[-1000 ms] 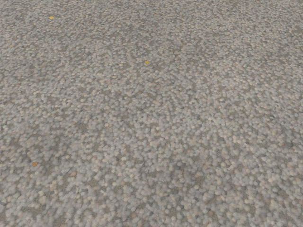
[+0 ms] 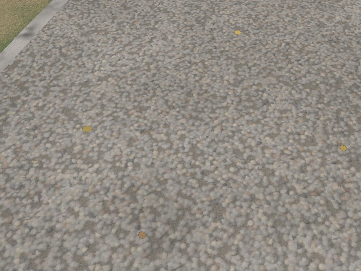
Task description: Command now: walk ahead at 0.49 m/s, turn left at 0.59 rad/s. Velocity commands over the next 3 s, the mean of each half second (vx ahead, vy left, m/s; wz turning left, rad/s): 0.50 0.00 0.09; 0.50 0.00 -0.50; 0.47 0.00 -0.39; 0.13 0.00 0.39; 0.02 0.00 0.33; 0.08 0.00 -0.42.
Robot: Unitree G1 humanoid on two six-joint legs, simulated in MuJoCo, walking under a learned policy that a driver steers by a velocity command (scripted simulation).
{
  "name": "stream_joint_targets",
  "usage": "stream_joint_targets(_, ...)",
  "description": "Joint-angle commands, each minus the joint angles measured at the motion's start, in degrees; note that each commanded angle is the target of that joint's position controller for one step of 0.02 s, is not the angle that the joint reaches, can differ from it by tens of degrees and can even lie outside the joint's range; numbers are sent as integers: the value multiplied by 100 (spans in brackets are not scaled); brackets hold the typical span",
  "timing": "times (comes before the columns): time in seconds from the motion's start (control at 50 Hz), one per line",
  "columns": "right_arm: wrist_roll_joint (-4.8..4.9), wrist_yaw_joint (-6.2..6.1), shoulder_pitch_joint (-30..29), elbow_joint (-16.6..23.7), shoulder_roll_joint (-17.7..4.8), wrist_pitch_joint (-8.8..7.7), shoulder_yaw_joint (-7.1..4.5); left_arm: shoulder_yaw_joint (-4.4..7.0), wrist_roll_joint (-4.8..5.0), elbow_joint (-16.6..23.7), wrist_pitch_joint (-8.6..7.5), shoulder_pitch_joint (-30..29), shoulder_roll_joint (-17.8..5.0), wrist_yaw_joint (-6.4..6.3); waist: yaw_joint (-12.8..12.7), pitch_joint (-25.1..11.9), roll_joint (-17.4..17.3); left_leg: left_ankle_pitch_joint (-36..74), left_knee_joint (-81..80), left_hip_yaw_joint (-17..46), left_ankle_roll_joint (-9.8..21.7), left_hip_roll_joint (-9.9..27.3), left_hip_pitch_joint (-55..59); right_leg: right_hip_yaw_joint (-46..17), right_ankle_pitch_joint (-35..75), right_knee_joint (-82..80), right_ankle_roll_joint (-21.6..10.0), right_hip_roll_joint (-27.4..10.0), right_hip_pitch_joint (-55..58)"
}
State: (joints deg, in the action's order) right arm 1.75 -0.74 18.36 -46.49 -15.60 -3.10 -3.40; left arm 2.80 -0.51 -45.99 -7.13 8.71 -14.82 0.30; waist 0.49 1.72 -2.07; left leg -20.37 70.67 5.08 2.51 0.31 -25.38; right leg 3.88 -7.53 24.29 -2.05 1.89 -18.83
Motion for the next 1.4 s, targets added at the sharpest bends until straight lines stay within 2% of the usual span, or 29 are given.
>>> stream_joint_targets(0.02, 27, 29, 184, 476, -198, 34, -84, 137, 2, 117, -81, 176, -483, 29, -2, -272, 633, 320, -21, 160, -9, 709, -1030, -1513, 121, -1545, -973, -1643, 939)
stream_joint_targets(0.1, -74, 20, -311, 780, -109, 66, -25, 239, 32, -128, -123, 456, -773, 56, -44, -79, 402, 928, -945, 213, -77, 772, -1471, -944, 722, -1799, -1177, -1720, 964)
stream_joint_targets(0.18, -109, 158, -1062, 973, -74, -75, 63, 234, 126, -244, -22, 581, -904, 57, -228, 50, 386, 1970, -2532, -234, -58, 674, -1190, -323, 961, -1735, -1005, -1447, 1044)
stream_joint_targets(0.26, -48, 267, -1823, 1263, -161, -167, 84, 232, 248, -444, 127, 1095, -1111, 72, -464, 235, 538, 1679, -3480, -522, -74, 466, -875, -584, 684, -1471, -920, -1617, 1361)
stream_joint_targets(0.3, -35, 290, -1721, 1297, -365, -221, 11, 246, 266, -503, 209, 1129, -1211, 59, -289, 164, 681, 1341, -3889, -551, 21, 317, -513, -781, 774, -1143, -806, -1772, 1599)
stream_joint_targets(0.34, -91, 231, -558, 954, -768, -251, -222, 185, 247, -507, 259, 1047, -1113, 40, 377, -508, 616, 1428, -4278, -729, 229, 20, 1304, -508, 1913, 254, -524, -1405, 1297)
stream_joint_targets(0.36, -178, 141, 510, 771, -1222, -234, -389, 40, 130, -367, 225, 982, -755, 40, 848, -1351, 182, 1502, -4149, 147, 566, 900, 2963, -197, 1057, 1944, -247, -1045, 292)
stream_joint_targets(0.38, -294, 86, 883, 744, -1805, -184, -484, -174, 101, -215, 118, 1592, 19, 63, 539, -2115, -1413, 1099, -4628, 2647, 1372, 2468, 4754, -149, -2182, 4080, 112, -153, -1880)
stream_joint_targets(0.4, -286, 117, 1024, 712, -1287, -208, -371, -42, 285, -330, 43, 1506, -512, 60, 729, -2343, -1004, 536, -5171, 3458, 1518, 2549, 4532, -1035, -2554, 5004, 87, -209, -2395)
stream_joint_targets(0.42, -232, 134, 670, 709, -956, -240, -259, 72, 412, -200, 41, 1102, -824, 48, 623, -1500, -783, 675, -5213, 2532, 1269, 2351, 3944, -1047, -2117, 5212, 16, -474, -2781)
stream_joint_targets(0.48, -201, 191, -369, 709, -329, -326, -90, 139, 237, -163, 241, 823, -666, -12, 73, -550, -555, 1391, -5785, 767, 874, 1665, 2191, -967, -945, 4527, 63, -994, -2116)
stream_joint_targets(0.6, -272, 45, -309, 347, -497, -435, -220, 122, 207, 78, 491, 474, -269, 35, -99, -41, -138, 2404, -6279, -561, 854, 1591, 1909, -1070, 134, 3592, 155, -947, -2329)
stream_joint_targets(0.7, -216, -53, -104, 166, -772, -356, -306, 50, 151, 439, 460, -479, -159, 224, 199, 276, -50, 2250, -6354, -1308, 697, 1585, 2116, -573, 1062, 2106, 71, -858, -2219)
stream_joint_targets(0.8, -86, -58, 138, -26, -957, -183, -378, 62, 179, 831, 463, -1057, -250, 372, 306, 421, -92, 2929, -5853, -1651, 519, 1774, 2930, -119, 275, 1462, -237, -704, -2208)
stream_joint_targets(0.84, -50, -75, 31, -5, -1141, -105, -417, 158, 189, 881, 483, -779, -419, 384, 48, 85, -299, 4884, -5086, -1810, 398, 1754, 3049, 248, -311, 1429, -460, -324, -1482)
stream_joint_targets(0.88, -3, -96, -139, 51, -1206, -15, -407, 461, 224, 541, 498, 704, -924, 310, -786, -750, -246, 5796, -3019, -2051, 133, 1426, 2536, 454, -171, 946, -817, 263, 618)
stream_joint_targets(0.9, -133, -116, -68, 178, -978, -62, -313, 679, 207, 353, 555, 1547, -1499, 173, -1068, -1229, 449, 3766, -1148, -2039, -186, 1152, 1003, -849, -46, 754, -1154, -446, 2353)
stream_joint_targets(0.92, -273, -33, 444, 506, -98, -253, -47, 714, 207, 444, 491, 1274, -2065, 163, -255, -1782, 1788, -1338, 739, -1162, -507, -64, -1449, -4278, -1141, -15, -2232, -1843, 3973)
stream_joint_targets(0.94, -31, 33, -292, 605, -597, -496, -105, 567, 163, 566, 412, 1497, -1555, 197, -748, -2192, 997, -1315, 1189, 16, -355, -54, -2013, -5158, -1543, -852, -2202, -2100, 4084)
stream_joint_targets(0.96, 138, 57, -735, 743, -771, -580, -157, 472, 133, 508, 338, 1304, -1220, 217, -714, -1386, 771, -727, 1014, -11, -201, 185, -2432, -4307, -982, -880, -1919, -1976, 3574)
stream_joint_targets(0.98, 30, 9, -736, 701, -715, -614, -133, 407, 180, 582, 307, 915, -1011, 213, -436, -969, 341, -216, 529, -3, -125, 453, -2159, -3558, -373, -803, -1709, -1715, 2703)
stream_joint_targets(1.0, -139, -39, -685, 615, -757, -590, -178, 345, 172, 675, 309, 498, -792, 199, -183, -696, 243, 71, 60, -9, -152, 635, -1709, -2953, 204, -825, -1549, -1456, 1900)
stream_joint_targets(1.02, -187, -34, -547, 600, -794, -514, -218, 300, 101, 788, 301, 300, -676, 171, 8, -644, 363, 269, -185, 43, -181, 751, -1294, -2663, 572, -946, -1507, -1304, 1407)
stream_joint_targets(1.14, -285, -27, -1261, 912, -430, -292, -122, 370, 161, 709, 275, 727, -954, -32, -93, -286, 425, 1568, -2050, -205, -578, 493, -1194, -1865, 1502, -1135, -1360, -850, 617)
stream_joint_targets(1.2, -228, 58, -1883, 1057, -304, -340, -51, 365, 194, 649, 333, 973, -952, -87, -358, -210, 656, 2449, -3350, -250, -570, 192, -842, -1781, 904, -1014, -1112, -652, 548)
stream_joint_targets(1.28, -143, 194, -2291, 1209, -465, -440, -76, 360, 221, 535, 394, 1288, -945, -120, -511, -172, 751, 2488, -4088, -160, -460, 23, -635, -2268, 497, -642, -1040, -905, 1002)
stream_joint_targets(1.36, -159, 255, -1721, 1078, -663, -524, -158, 351, 144, 486, 433, 1204, -925, -139, -215, -266, 1024, 1851, -4423, -397, -35, -20, -42, -2397, 1580, -14, -853, -1167, 1635)
stream_joint_targets(1.38, -203, 225, -1188, 929, -814, -536, -238, 307, 123, 516, 433, 1146, -808, -119, 38, -598, 944, 1887, -4542, -489, 177, -74, 742, -2153, 2452, 671, -725, -884, 1640)
stream_joint_targets(1.4, -320, 205, -409, 842, -1059, -550, -290, 212, 42, 640, 429, 1073, -625, -119, 380, -1353, 569, 2638, -4286, 253, 596, 629, 2124, -1819, 2158, 2073, -497, -556, 1091)
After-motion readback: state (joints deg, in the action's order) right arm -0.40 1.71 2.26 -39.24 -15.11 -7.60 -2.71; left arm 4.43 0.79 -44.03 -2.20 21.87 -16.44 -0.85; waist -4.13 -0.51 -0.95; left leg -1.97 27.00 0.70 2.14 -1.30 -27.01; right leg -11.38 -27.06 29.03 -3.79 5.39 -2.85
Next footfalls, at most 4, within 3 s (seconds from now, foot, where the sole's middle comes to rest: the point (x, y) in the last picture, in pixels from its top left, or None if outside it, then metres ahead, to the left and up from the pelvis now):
0.36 left None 0.34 0.18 -0.77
0.90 right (215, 235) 0.60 -0.10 -0.77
1.40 left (196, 160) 0.94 -0.04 -0.77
1.86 right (247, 161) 0.93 -0.27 -0.77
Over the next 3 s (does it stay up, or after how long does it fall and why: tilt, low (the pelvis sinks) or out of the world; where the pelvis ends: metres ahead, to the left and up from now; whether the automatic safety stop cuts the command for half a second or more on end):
stays up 0.90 -0.14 0.01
